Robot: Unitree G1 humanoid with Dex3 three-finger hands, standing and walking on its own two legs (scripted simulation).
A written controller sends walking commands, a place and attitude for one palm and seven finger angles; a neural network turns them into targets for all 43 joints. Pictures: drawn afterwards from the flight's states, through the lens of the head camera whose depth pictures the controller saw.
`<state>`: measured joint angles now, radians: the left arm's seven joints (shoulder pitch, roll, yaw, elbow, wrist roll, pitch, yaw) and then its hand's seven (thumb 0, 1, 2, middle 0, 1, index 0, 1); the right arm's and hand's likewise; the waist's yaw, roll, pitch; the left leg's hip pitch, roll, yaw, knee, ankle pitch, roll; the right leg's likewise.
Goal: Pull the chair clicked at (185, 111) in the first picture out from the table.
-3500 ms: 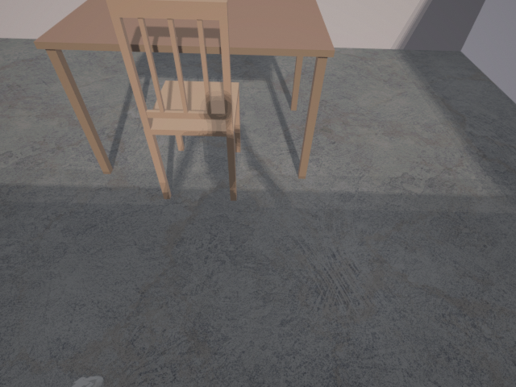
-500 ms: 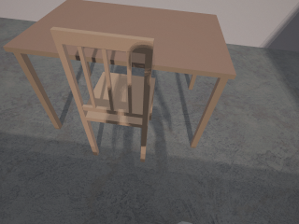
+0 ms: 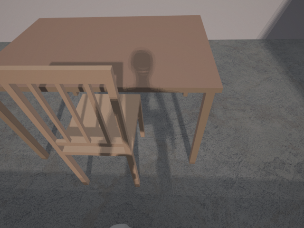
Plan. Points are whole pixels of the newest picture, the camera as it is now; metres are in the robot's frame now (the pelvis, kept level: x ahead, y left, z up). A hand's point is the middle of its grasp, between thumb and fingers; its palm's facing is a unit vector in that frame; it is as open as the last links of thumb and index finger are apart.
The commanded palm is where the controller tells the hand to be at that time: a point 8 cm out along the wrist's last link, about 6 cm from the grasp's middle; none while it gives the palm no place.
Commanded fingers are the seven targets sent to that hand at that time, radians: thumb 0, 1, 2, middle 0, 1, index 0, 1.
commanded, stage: come to a stop and stand still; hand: left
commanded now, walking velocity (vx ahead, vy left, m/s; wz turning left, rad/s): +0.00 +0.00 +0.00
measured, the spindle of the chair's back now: (76, 116) +0.52 +0.33 -0.07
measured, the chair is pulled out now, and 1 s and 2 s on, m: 0.00 0.00 0.00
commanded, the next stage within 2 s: look again from close up in 1.56 s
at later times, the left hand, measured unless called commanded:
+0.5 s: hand out of the picture +0.04 +0.20 -0.18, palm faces +0.01 -0.97 -0.25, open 7.3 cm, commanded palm none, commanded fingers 0.00 0.90 0.90 -0.20 -0.30 -0.20 -0.30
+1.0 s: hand out of the picture -0.01 +0.18 -0.18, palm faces +0.08 -0.98 -0.20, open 7.3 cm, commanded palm none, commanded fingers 0.00 0.90 0.90 -0.20 -0.30 -0.20 -0.30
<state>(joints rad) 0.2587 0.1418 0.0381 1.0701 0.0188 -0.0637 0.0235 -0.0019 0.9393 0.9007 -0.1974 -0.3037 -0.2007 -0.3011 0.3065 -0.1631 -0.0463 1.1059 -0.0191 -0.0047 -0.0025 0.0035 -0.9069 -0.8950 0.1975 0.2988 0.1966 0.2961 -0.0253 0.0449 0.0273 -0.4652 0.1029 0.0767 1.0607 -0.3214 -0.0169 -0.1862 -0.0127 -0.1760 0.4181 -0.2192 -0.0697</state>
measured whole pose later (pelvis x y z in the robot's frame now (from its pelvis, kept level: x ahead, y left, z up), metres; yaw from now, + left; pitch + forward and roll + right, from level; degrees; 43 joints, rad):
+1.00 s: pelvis +0.00 +0.00 +0.00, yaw +0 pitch +0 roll +0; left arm 0.28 0.15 0.03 1.12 0.01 0.00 0.03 0.00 0.91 0.90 -0.20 -0.30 -0.20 -0.30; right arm 0.28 -0.18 -0.02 1.12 -0.01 0.01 -0.03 0.00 -0.91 -0.90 0.20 0.30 0.20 0.30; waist 0.03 0.01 0.05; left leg -0.16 0.04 0.05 0.46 -0.29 -0.02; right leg -0.18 -0.04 -0.11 0.48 -0.28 -0.01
